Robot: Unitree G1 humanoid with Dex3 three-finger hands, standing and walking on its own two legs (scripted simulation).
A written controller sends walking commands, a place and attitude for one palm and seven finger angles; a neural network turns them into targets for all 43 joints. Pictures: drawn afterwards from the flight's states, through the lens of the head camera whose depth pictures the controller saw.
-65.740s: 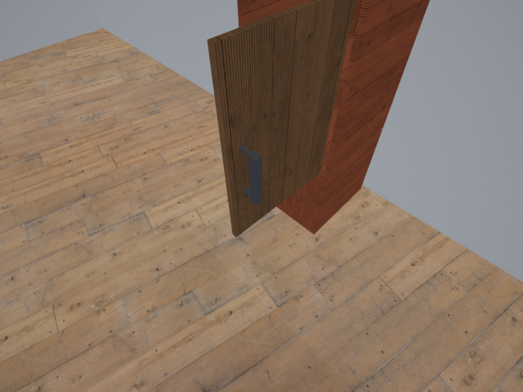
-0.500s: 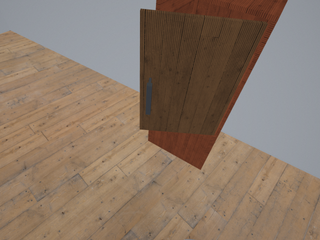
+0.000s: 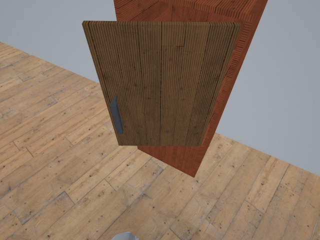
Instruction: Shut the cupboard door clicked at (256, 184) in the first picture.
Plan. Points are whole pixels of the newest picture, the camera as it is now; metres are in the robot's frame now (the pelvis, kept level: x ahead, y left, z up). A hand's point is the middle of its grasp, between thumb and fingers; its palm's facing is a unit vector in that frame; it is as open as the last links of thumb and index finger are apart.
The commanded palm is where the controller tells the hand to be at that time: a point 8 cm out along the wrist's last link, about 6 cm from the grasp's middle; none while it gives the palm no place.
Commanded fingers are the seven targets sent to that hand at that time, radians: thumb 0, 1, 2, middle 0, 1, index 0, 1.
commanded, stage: come to a stop and stand still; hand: left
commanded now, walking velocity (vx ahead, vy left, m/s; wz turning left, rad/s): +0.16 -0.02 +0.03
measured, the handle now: (117, 115) +0.54 +0.18 -0.09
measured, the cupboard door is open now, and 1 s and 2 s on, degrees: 29 29 29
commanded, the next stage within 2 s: look again from close up in 1.20 s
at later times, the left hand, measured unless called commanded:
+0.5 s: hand out of the picture +0.09 +0.17 -0.17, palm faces +0.05 -0.96 -0.28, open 7.3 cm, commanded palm none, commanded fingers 0.00 0.90 0.90 -0.20 -0.30 -0.20 -0.30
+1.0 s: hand out of the picture +0.06 +0.21 -0.18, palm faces +0.04 -0.98 -0.18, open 7.3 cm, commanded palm none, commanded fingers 0.00 0.90 0.90 -0.20 -0.30 -0.20 -0.30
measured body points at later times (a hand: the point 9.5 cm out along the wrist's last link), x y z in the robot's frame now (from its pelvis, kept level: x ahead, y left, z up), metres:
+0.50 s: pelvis +0.07 -0.03 -0.01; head +0.11 -0.04 +0.44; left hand +0.09 +0.22 -0.15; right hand +0.15 -0.27 -0.17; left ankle +0.05 +0.09 -0.70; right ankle +0.03 -0.12 -0.74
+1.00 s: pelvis +0.05 +0.03 +0.00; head +0.06 +0.04 +0.45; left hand +0.06 +0.26 -0.17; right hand +0.09 -0.21 -0.15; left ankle +0.03 +0.12 -0.74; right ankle +0.03 -0.12 -0.74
